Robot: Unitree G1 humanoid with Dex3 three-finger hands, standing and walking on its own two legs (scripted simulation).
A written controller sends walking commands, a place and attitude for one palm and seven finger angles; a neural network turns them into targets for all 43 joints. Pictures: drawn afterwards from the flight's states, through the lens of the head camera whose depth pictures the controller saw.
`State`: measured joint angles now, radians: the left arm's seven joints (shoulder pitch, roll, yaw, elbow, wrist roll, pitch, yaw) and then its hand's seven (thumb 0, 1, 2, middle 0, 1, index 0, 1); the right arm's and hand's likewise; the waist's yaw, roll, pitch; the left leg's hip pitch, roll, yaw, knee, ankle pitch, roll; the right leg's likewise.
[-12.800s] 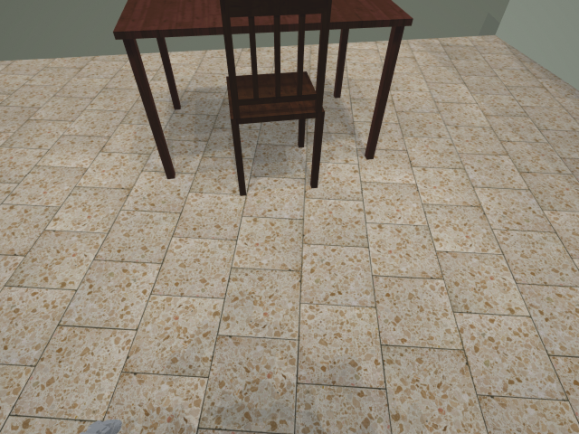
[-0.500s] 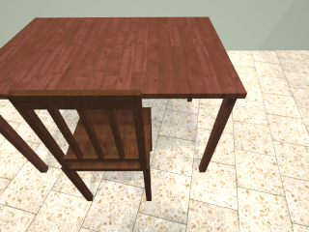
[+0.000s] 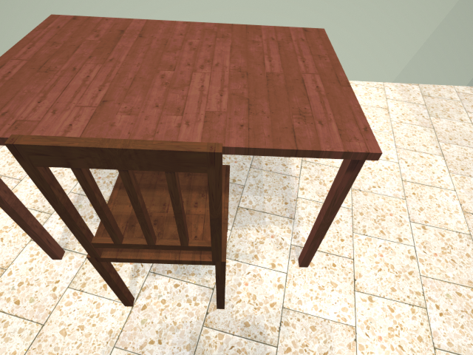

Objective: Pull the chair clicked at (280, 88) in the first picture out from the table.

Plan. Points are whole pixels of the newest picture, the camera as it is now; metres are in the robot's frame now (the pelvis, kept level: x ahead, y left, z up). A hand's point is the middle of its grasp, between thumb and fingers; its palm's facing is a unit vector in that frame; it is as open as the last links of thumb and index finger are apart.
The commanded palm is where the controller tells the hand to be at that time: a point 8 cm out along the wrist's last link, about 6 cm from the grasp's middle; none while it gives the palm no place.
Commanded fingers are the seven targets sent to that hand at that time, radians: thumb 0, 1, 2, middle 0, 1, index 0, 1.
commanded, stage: look again from close up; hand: left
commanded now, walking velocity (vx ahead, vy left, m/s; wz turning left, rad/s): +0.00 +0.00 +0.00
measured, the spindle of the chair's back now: (140, 210) +0.43 +0.25 -0.09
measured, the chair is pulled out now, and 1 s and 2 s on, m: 0.00 0.00 0.00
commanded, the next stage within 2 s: raise the hand toward the chair's back in 0.24 s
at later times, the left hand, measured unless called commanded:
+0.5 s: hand (127, 346) +0.15 +0.19 -0.06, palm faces +0.25 -0.95 -0.16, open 7.6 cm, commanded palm +0.09 +0.24 -0.07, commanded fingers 0.00 0.69 0.81 -0.18 -0.27 -0.18 -0.27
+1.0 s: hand out of the picture +0.13 +0.15 -0.04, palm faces +0.00 -1.00 -0.09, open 11.3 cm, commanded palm +0.12 +0.22 -0.06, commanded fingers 0.00 0.11 0.56 -0.12 -0.18 -0.12 -0.18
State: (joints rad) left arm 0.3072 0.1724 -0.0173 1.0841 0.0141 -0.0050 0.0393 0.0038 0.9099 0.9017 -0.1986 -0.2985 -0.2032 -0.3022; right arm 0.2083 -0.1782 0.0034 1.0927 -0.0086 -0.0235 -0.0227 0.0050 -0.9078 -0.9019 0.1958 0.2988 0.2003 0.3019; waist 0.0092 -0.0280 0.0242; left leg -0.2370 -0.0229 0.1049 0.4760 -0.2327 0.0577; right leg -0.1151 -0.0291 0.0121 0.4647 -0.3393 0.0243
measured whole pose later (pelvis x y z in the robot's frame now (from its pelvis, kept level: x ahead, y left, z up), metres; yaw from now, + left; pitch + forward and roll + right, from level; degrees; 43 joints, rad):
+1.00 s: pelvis -0.07 -0.05 -0.11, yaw +4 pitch +13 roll -4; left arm 0.32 0.27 0.16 0.05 -0.31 -0.56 -0.36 0.01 0.33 0.66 -0.14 -0.21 -0.14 -0.21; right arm 0.15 -0.23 0.02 0.58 0.03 -0.25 -0.08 0.01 -0.90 -0.90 0.20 0.30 0.20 0.30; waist 0.04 0.04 -0.13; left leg -1.07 0.05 -0.07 1.26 -0.43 -0.01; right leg -0.88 0.03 -0.16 1.25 -0.61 -0.07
